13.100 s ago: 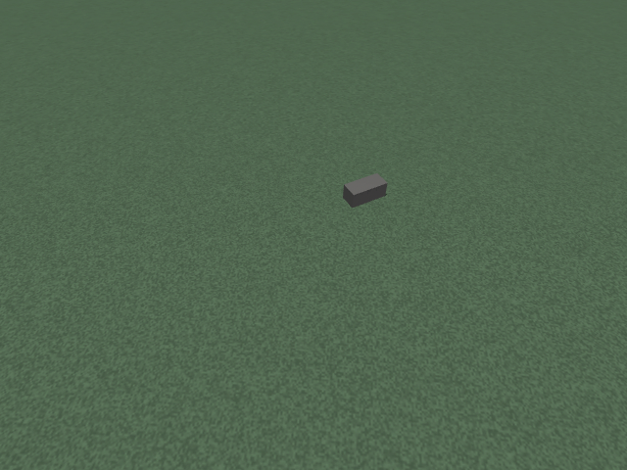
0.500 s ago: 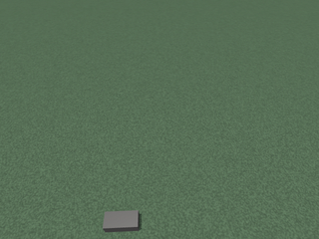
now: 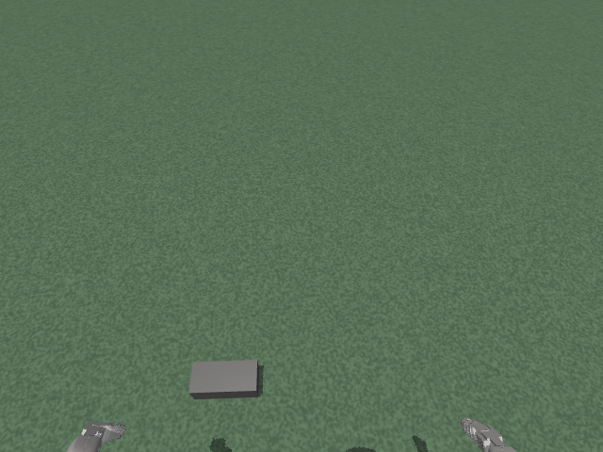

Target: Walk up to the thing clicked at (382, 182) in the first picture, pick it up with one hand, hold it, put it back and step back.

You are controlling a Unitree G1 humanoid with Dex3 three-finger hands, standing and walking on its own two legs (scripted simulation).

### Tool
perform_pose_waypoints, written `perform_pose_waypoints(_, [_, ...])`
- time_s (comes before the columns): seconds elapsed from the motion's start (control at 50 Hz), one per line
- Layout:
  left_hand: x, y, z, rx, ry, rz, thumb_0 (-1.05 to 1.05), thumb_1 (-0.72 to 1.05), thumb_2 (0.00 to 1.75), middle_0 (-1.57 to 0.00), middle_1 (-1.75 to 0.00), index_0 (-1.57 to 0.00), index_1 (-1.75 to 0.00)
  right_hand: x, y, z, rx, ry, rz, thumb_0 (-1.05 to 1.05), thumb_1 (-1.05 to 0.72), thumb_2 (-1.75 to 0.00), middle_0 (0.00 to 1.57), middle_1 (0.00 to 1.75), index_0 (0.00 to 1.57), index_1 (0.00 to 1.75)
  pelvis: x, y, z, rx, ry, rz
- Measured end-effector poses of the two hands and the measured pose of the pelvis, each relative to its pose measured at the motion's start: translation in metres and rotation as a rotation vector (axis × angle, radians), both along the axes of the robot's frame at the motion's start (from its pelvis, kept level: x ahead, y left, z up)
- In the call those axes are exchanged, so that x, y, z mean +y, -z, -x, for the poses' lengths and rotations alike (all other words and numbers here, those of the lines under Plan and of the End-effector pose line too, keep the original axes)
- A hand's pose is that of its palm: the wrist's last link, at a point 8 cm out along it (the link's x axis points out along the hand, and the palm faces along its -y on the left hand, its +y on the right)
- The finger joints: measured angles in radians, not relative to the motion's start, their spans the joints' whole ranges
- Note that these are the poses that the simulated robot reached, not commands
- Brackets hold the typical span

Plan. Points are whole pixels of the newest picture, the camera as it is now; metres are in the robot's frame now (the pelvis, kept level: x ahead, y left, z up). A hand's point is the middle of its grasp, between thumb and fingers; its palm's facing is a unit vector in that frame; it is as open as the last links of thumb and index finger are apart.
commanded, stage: rise first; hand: left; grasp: from above
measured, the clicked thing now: (225, 379) +0.42 +0.20 -0.70
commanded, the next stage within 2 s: none
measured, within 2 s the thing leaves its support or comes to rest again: neither
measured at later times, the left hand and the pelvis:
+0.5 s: hand out of the picture +0.16 +0.27 -0.28, palm faces -0.38 -0.72 -0.59, open 14.1 cm; pelvis -0.02 +0.00 -0.13, yaw +0 degrees
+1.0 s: hand (177, 409) +0.29 +0.27 -0.46, palm faces -0.49 -0.25 -0.84, open 14.0 cm; pelvis -0.08 -0.01 -0.31, yaw -3 degrees
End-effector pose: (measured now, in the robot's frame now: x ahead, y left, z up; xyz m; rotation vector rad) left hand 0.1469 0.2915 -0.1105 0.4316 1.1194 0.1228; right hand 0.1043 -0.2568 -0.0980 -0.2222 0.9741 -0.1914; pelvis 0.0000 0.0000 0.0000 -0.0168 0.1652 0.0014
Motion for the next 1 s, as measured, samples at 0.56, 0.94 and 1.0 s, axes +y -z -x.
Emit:
perform_pose_waypoints(0.56, [0.005, 0.144, -0.045, -0.094, 0.429, -0.261, 0.00, -0.53, 0.96, -0.08, -1.09, -0.08, -1.08, -0.003, 0.142, -0.060, -0.155, -0.170, 0.038, 0.01, -0.91, -0.90, 0.20, 0.30, 0.21, 0.30, -0.005, 0.157, 0.027, 0.332, -0.008, 0.016])
perform_pose_waypoints(0.94, [-0.013, 0.277, -0.144, -0.249, 0.804, -0.544, 0.00, -0.52, 1.01, -0.07, -1.06, -0.08, -1.06, -0.023, 0.323, 0.060, 0.196, -0.073, 0.014, 0.01, -0.89, -0.90, 0.20, 0.30, 0.21, 0.30, -0.011, 0.297, 0.078, 0.438, 0.021, 0.033])
perform_pose_waypoints(1.0, [-0.015, 0.289, -0.156, -0.254, 0.845, -0.563, 0.00, -0.51, 1.02, -0.07, -1.05, -0.07, -1.05, -0.024, 0.333, 0.082, 0.245, -0.046, 0.019, 0.01, -0.88, -0.90, 0.20, 0.30, 0.21, 0.30, -0.010, 0.309, 0.082, 0.439, 0.026, 0.038])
